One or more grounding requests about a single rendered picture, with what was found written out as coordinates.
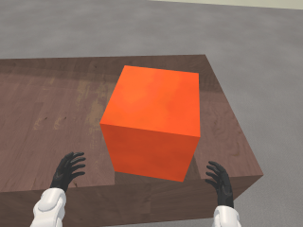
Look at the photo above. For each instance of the robot right hand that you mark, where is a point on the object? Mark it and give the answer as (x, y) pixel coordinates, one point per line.
(223, 186)

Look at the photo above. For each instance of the right robot forearm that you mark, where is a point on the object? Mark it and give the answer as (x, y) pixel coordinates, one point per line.
(225, 216)

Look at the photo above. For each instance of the robot left hand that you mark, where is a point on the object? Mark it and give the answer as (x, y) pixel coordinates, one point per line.
(64, 172)

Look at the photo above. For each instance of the carton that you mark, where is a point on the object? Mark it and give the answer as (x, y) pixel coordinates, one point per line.
(151, 125)

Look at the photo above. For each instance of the pedestal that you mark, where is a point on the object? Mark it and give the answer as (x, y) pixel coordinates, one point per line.
(50, 107)

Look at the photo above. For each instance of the left robot forearm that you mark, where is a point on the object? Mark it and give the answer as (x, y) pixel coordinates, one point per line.
(49, 210)

